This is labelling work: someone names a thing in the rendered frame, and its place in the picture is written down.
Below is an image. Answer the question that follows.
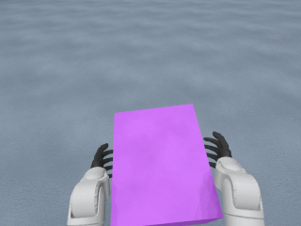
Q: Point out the carton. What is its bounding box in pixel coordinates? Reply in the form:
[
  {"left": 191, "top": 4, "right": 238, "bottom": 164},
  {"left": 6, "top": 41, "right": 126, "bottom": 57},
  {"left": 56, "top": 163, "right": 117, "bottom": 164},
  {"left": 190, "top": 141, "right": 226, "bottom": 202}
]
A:
[{"left": 110, "top": 104, "right": 224, "bottom": 226}]

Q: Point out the right robot hand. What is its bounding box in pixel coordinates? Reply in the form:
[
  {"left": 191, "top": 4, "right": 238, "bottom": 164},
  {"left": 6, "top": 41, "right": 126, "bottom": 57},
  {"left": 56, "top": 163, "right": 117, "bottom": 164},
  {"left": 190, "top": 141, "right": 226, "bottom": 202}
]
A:
[{"left": 204, "top": 131, "right": 232, "bottom": 168}]

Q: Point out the left robot hand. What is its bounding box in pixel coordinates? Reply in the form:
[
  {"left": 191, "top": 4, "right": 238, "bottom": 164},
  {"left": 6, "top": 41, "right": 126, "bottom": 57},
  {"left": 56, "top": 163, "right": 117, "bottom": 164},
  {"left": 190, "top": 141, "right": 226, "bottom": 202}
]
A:
[{"left": 90, "top": 143, "right": 114, "bottom": 178}]

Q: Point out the robot left forearm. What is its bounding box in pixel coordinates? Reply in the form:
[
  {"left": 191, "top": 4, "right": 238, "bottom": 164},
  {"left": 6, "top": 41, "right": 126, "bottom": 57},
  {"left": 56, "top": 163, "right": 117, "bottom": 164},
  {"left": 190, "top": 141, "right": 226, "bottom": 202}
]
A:
[{"left": 67, "top": 167, "right": 111, "bottom": 226}]

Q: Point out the robot right forearm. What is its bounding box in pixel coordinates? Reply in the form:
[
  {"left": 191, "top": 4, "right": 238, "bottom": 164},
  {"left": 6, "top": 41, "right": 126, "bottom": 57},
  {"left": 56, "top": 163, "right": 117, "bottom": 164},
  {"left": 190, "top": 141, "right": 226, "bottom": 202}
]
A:
[{"left": 214, "top": 156, "right": 265, "bottom": 226}]

